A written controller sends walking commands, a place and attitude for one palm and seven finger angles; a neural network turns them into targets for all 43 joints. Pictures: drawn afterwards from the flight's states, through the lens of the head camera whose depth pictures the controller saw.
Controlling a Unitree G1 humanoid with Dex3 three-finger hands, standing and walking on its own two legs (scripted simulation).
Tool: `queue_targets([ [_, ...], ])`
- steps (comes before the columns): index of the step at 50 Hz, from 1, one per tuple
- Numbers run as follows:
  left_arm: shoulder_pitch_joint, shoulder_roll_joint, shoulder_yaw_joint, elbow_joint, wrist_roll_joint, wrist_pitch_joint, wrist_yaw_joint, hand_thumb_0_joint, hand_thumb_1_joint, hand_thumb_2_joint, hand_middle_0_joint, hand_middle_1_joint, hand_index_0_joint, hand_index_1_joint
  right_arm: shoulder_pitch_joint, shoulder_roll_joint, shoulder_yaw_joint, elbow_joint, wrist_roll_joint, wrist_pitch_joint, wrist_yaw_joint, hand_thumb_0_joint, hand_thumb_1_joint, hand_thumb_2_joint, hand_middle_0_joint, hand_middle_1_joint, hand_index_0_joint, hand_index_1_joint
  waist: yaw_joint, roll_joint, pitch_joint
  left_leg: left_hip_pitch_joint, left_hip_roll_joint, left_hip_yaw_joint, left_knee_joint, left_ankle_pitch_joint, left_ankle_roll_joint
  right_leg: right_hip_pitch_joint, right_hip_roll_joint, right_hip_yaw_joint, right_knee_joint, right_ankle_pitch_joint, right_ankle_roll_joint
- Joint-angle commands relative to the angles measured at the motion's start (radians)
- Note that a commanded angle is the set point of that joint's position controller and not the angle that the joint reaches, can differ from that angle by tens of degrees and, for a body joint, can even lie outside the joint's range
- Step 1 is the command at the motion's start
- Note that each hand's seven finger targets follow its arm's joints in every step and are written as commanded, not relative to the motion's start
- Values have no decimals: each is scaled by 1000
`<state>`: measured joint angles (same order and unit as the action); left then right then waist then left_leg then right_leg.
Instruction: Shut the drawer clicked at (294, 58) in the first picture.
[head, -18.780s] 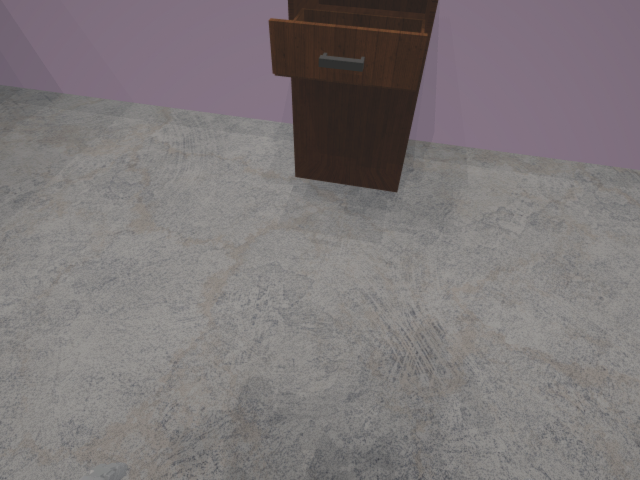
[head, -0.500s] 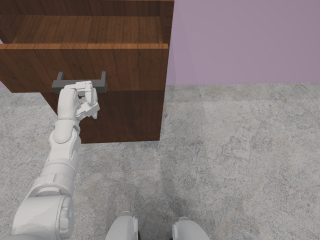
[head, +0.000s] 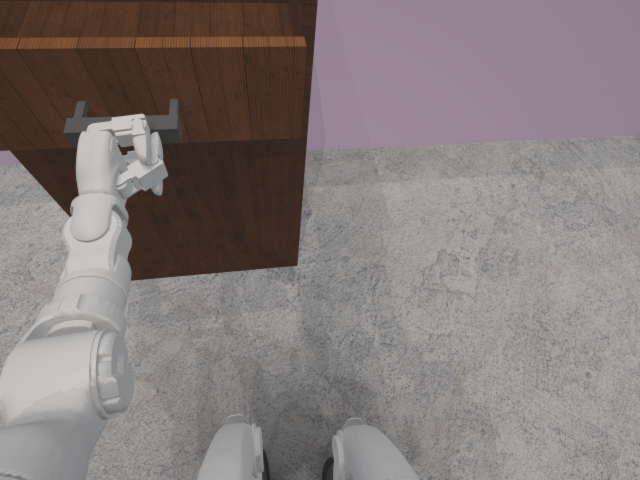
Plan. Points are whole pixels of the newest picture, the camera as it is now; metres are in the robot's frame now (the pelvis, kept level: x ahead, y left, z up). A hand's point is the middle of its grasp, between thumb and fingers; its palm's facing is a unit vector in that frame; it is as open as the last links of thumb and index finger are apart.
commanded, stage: push the drawer shut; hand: left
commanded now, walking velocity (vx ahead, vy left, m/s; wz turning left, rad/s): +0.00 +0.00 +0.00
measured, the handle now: (127, 118) +0.57 +0.21 +0.07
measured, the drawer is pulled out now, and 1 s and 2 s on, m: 0.08 0.00 0.00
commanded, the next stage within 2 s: pull the fist back off the drawer in 0.96 s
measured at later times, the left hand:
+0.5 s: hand (160, 121) +0.56 +0.17 +0.07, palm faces +0.05 -1.00 -0.03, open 3.1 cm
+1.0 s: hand (151, 108) +0.58 +0.18 +0.07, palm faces +0.05 -1.00 -0.04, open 3.2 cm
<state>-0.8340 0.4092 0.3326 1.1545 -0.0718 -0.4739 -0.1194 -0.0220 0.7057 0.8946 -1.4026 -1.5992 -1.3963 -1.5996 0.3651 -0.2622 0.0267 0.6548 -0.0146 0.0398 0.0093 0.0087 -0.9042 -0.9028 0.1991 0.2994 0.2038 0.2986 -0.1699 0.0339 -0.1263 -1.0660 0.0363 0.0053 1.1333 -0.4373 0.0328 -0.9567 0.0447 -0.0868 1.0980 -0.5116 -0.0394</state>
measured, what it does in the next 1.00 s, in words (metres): stands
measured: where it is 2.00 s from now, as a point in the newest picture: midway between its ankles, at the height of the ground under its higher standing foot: outside the picture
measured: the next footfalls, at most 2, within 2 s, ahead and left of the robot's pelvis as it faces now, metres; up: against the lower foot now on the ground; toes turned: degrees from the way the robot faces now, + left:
none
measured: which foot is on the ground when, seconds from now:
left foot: down 0.00-1.00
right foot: down 0.00-1.00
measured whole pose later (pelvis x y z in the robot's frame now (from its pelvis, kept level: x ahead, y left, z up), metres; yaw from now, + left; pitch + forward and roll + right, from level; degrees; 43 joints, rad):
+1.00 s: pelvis -0.01 +0.01 -0.02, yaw -1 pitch +29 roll -7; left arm -1.26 0.66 0.35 1.38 0.05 -0.34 -0.10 0.01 0.55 0.91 -1.40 -1.60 -1.40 -1.60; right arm 0.43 -0.27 0.08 0.65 -0.06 0.03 0.02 0.00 -0.90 -0.90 0.20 0.30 0.20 0.30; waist -0.29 0.05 -0.11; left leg -1.30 0.04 -0.04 1.24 -0.44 0.05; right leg -1.16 0.06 -0.13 1.15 -0.50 -0.03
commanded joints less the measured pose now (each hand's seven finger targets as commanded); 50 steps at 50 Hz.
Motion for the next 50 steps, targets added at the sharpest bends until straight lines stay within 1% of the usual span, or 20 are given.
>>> queue_targets([
  [1,-601,259,38,-229,-14,-64,34,0,900,900,-1400,-1600,-1400,-1600,155,-181,-59,-54,-4,-24,-10,0,-900,-900,200,300,200,300,-48,123,-449,412,-11,-79,-109,173,10,30,16,79,-173,167,18],
  [6,-666,254,22,-189,2,-52,45,0,900,900,-1400,-1600,-1400,-1600,178,-191,-57,-44,-14,-19,-3,0,-900,-900,200,300,200,300,-76,137,-442,435,-5,-96,-100,174,10,-37,19,68,-169,155,17],
  [7,-675,286,45,-177,7,-49,47,0,900,900,-1400,-1600,-1400,-1600,184,-195,-57,-40,-14,-16,-4,0,-900,-900,200,300,200,300,-76,124,-448,427,-3,-95,-98,172,10,-31,19,68,-169,153,19],
  [10,-703,292,38,-154,21,-36,52,0,900,900,-1400,-1600,-1400,-1600,195,-195,-54,-41,-17,-13,-3,0,-900,-900,200,300,200,300,-86,123,-457,404,-3,-94,-87,172,11,-33,21,67,-164,151,19],
  [19,-773,389,88,-103,41,-6,50,0,900,900,-1400,-1600,-1400,-1600,235,-203,-45,-44,-25,-4,0,0,-900,-900,200,300,200,300,-107,129,-480,354,1,-88,-56,207,20,-15,29,73,-159,178,23],
  [21,-781,417,104,-91,49,0,49,0,900,900,-1400,-1600,-1400,-1600,245,-207,-42,-45,-27,0,1,0,-900,-900,200,300,200,300,-106,148,-476,355,4,-96,-56,211,17,-34,30,66,-148,174,19],
  [22,-797,395,79,-85,53,6,45,0,900,900,-1400,-1600,-1400,-1600,246,-204,-40,-44,-27,1,3,0,-900,-900,200,300,200,300,-113,172,-471,358,4,-94,-54,214,17,-50,29,64,-150,173,20],
  [24,-818,437,105,-96,56,9,47,0,900,900,-1400,-1600,-1400,-1600,260,-209,-41,-43,-30,4,2,0,-900,-900,200,300,200,300,-114,175,-490,365,8,-99,-48,233,16,-44,31,64,-146,186,19],
  [27,-847,435,101,-116,63,12,43,0,900,900,-1400,-1600,-1400,-1600,276,-210,-42,-41,-35,8,8,0,-900,-900,200,300,200,300,-115,219,-539,431,12,-113,-44,297,13,-69,34,52,-133,217,15],
  [31,-863,426,93,-91,71,27,47,0,900,900,-1400,-1600,-1400,-1600,293,-212,-40,-31,-40,15,13,0,-900,-900,200,300,200,300,-133,216,-516,441,17,-126,-42,304,12,-105,38,44,-132,213,14],
  [33,-909,415,78,-87,77,36,53,0,900,900,-1400,-1600,-1400,-1600,298,-213,-40,-23,-42,16,14,0,-900,-900,200,300,200,300,-150,216,-501,434,19,-127,-39,285,14,-127,37,41,-136,199,17],
  [35,-922,465,104,-68,88,43,59,0,900,900,-1400,-1600,-1400,-1600,306,-219,-37,-23,-42,17,11,0,-900,-900,200,300,200,300,-152,199,-494,396,18,-124,-34,257,16,-119,38,45,-137,182,17],
  [36,-950,451,90,-68,89,44,59,0,900,900,-1400,-1600,-1400,-1600,311,-217,-35,-21,-43,15,11,0,-900,-900,200,300,200,300,-168,208,-484,399,18,-127,-32,257,18,-136,39,44,-135,183,18],
  [38,-991,460,87,-82,93,42,63,0,900,900,-1400,-1600,-1400,-1600,314,-218,-36,-17,-43,12,9,0,-900,-900,200,300,200,300,-174,230,-499,409,20,-131,-28,245,17,-153,38,44,-136,171,17],
  [40,-1009,435,61,-58,95,48,64,0,900,900,-1400,-1600,-1400,-1600,315,-217,-31,-12,-45,7,10,0,-900,-900,200,300,200,300,-185,238,-469,397,19,-139,-33,207,16,-181,40,39,-135,144,15],
  [42,-1045,453,63,-88,99,40,63,0,900,900,-1400,-1600,-1400,-1600,320,-222,-30,-9,-48,1,7,0,-900,-900,200,300,200,300,-187,279,-508,436,21,-149,-29,224,13,-200,38,37,-126,152,11],
  [45,-1063,429,28,-43,100,55,64,0,900,900,-1400,-1600,-1400,-1600,314,-223,-23,-4,-46,-8,3,0,-900,-900,200,300,200,300,-211,261,-466,392,22,-152,-29,151,15,-226,39,38,-129,112,14],
  [47,-1083,420,6,-43,104,61,62,0,900,900,-1400,-1600,-1400,-1600,310,-227,-18,-7,-45,-17,-1,0,-900,-900,200,300,200,300,-219,281,-461,395,24,-163,-39,116,15,-252,37,34,-124,93,13],
  [49,-1098,456,20,-52,103,66,63,0,900,900,-1400,-1600,-1400,-1600,311,-232,-14,-5,-45,-25,-7,0,-900,-900,200,300,200,300,-220,290,-487,387,25,-160,-31,111,18,-240,35,40,-123,93,13],
  [50,-1103,447,7,-52,102,70,63,0,900,900,-1400,-1600,-1400,-1600,310,-230,-12,-4,-45,-31,-9,0,-900,-900,200,300,200,300,-222,302,-488,388,26,-163,-34,104,17,-244,35,38,-122,89,13],
])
